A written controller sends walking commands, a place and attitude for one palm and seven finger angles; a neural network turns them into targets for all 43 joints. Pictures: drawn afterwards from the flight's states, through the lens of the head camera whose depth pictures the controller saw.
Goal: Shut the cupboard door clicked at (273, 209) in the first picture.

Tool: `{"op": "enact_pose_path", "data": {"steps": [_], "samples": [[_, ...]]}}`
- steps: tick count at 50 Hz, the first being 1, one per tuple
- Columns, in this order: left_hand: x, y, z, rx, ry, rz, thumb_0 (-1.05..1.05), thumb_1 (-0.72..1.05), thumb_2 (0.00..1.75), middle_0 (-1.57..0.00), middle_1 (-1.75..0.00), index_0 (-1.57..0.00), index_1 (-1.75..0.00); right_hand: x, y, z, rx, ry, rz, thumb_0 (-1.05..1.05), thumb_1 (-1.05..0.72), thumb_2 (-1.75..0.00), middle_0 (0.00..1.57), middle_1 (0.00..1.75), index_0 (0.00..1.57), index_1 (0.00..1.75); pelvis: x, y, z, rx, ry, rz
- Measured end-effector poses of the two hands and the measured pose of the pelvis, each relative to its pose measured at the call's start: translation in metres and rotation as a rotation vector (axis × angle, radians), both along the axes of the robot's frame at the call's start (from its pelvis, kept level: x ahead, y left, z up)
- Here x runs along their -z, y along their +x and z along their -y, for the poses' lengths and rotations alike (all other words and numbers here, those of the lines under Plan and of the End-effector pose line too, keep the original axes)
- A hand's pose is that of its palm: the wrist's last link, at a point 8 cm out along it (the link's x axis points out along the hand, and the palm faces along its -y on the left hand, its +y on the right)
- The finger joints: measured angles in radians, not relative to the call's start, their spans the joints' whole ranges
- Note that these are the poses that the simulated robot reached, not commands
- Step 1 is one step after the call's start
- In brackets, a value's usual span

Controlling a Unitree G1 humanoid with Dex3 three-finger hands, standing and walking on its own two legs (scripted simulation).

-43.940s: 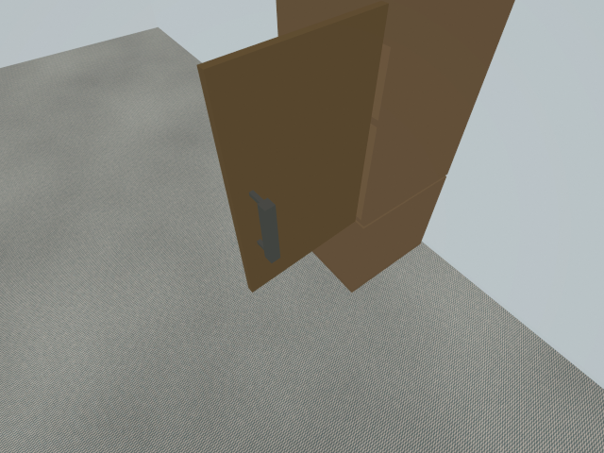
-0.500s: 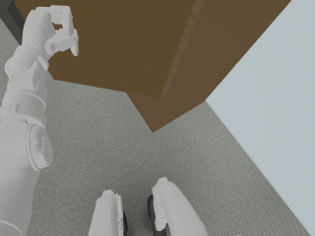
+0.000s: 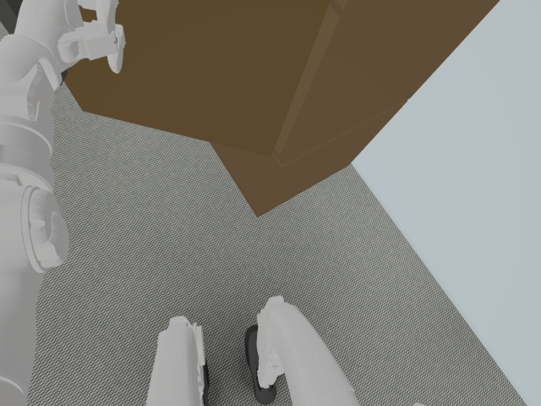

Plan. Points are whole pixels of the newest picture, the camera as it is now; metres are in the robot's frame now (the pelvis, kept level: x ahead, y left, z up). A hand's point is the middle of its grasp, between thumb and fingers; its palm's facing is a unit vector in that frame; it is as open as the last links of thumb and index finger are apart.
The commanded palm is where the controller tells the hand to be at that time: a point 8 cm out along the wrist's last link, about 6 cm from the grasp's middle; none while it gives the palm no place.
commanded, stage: pull the fist back off the door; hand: left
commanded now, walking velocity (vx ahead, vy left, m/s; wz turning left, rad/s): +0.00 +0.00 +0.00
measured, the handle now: (31, 15) +0.62 +0.22 +0.07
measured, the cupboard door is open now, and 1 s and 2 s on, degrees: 47 40 40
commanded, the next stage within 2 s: draw the hand back to the body in 0.98 s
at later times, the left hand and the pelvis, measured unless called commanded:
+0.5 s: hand (147, 24) +0.60 +0.09 +0.08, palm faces +0.08 -0.99 -0.08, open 3.3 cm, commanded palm +0.56 +0.12 +0.07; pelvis +0.00 +0.00 +0.00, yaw -1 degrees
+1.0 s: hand (149, 78) +0.52 +0.09 +0.07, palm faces +0.07 -1.00 -0.05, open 3.1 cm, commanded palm +0.50 +0.14 +0.07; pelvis +0.02 -0.01 +0.03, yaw +2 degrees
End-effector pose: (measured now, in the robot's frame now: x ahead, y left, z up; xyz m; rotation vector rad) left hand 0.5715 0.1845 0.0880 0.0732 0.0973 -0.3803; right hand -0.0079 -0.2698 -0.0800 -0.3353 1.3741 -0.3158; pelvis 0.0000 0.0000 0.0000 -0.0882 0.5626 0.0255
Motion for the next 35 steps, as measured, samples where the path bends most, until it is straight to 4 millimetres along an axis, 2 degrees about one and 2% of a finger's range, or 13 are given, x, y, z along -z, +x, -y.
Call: {"op": "enact_pose_path", "data": {"steps": [7,12,16,20,25,30,35], "samples": [[0.001,0.003,0.009,-0.011,-0.025,-0.007,0.05,0.98,1.01,-1.3,-1.5,-1.3,-1.5,0.0,-0.01,0.0,-0.012,-0.02,-0.004,0.0,-0.91,-0.9,0.2,0.3,0.2,0.3,0.004,-0.006,-0.002,-0.004,-0.008,-0.006],[0.008,0.007,0.019,-0.309,-0.145,-0.011,0.04,0.86,0.96,-1.3,-1.5,-1.3,-1.5,0.002,-0.021,-0.014,-0.036,0.042,-0.031,0.0,-0.91,-0.9,0.2,0.3,0.2,0.3,0.005,-0.009,-0.003,-0.002,-0.006,-0.018],[0.009,0.007,0.031,-0.489,-0.114,0.06,0.04,0.84,0.94,-1.3,-1.5,-1.29,-1.5,0.008,-0.034,-0.03,-0.03,0.12,-0.062,0.0,-0.91,-0.9,0.2,0.3,0.2,0.3,0.006,-0.009,-0.004,0.004,0.0,-0.033],[0.006,0.005,0.04,-0.502,0.005,0.137,0.05,0.89,0.95,-1.3,-1.5,-1.29,-1.5,0.013,-0.051,-0.043,0.024,0.195,-0.102,0.0,-0.91,-0.9,0.2,0.3,0.2,0.3,0.005,-0.008,-0.002,0.015,0.012,-0.029],[0.005,0.003,0.044,-0.457,0.016,0.09,0.03,0.93,0.94,-1.3,-1.5,-1.3,-1.5,0.009,-0.063,-0.052,0.089,0.243,-0.139,0.0,-0.91,-0.9,0.2,0.3,0.2,0.3,-0.004,-0.004,0.0,0.025,0.025,-0.014],[0.001,-0.007,0.041,-0.463,-0.044,0.055,0.03,0.92,0.92,-1.3,-1.5,-1.3,-1.5,-0.003,-0.057,-0.047,0.093,0.246,-0.133,0.01,-0.91,-0.9,0.2,0.3,0.2,0.3,-0.019,0.004,0.001,0.034,0.039,0.007],[0.002,-0.022,0.037,-0.46,-0.028,0.08,0.02,0.91,0.91,-1.3,-1.5,-1.3,-1.5,-0.01,-0.035,-0.031,0.054,0.222,-0.104,0.01,-0.91,-0.9,0.2,0.3,0.2,0.3,-0.027,0.012,0.004,0.031,0.047,0.028]]}}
